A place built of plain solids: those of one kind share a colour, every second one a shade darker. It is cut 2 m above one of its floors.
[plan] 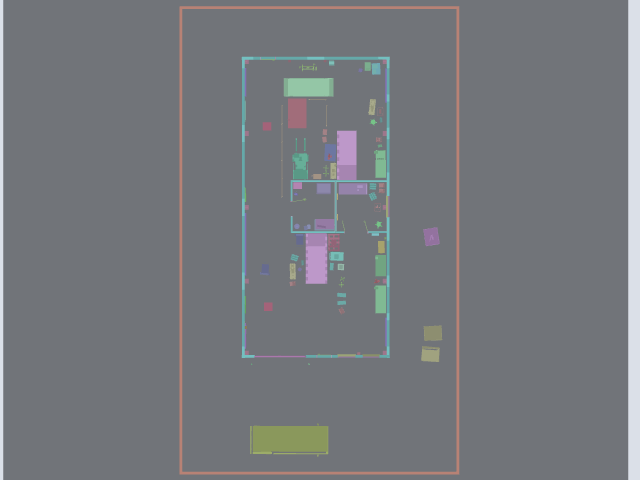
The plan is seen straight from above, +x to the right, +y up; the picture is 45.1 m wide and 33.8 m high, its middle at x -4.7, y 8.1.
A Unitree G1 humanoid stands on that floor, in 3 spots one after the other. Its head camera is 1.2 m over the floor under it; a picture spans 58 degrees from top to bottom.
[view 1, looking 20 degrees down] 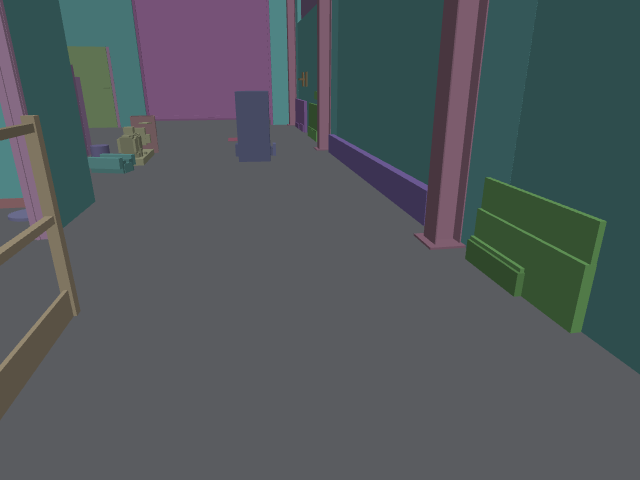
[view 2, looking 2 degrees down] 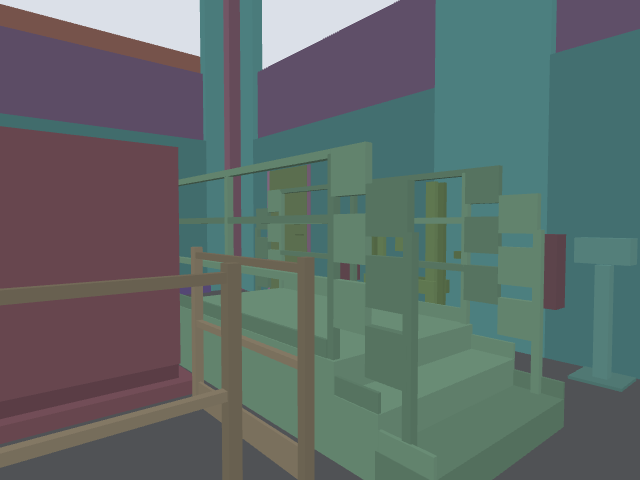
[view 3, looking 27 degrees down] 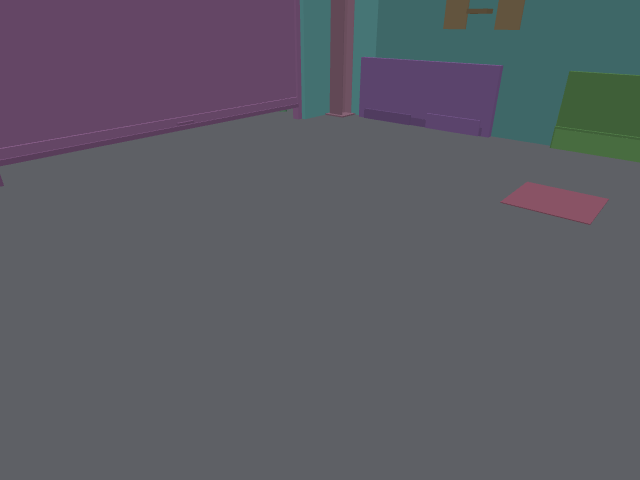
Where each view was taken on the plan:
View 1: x -8.35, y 13.45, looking -100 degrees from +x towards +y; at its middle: ground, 3.51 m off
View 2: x -2.74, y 16.76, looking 140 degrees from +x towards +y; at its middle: wall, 6.29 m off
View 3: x -4.94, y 4.05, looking -139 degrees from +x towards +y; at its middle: ground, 2.64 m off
